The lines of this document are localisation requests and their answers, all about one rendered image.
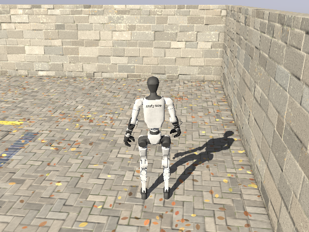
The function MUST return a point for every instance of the robot left forearm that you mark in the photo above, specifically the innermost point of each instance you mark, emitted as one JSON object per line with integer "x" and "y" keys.
{"x": 129, "y": 129}

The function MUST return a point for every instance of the robot torso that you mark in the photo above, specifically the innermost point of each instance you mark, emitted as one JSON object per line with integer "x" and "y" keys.
{"x": 154, "y": 116}

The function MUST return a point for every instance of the right robot foot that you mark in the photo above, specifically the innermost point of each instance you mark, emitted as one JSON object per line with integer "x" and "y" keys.
{"x": 166, "y": 194}

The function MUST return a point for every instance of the robot right forearm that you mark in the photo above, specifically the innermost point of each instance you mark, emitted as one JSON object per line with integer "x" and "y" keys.
{"x": 176, "y": 125}

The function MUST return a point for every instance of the left robot upper arm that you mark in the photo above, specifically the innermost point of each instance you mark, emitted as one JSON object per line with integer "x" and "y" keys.
{"x": 135, "y": 111}

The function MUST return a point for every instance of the right robot hand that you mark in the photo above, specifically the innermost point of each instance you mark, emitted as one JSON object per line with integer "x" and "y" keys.
{"x": 178, "y": 132}

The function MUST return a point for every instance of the right robot upper arm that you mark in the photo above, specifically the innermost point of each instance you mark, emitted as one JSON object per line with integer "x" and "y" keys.
{"x": 171, "y": 109}

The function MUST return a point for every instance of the left robot hand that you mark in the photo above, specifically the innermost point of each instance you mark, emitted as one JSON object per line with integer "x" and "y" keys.
{"x": 127, "y": 139}

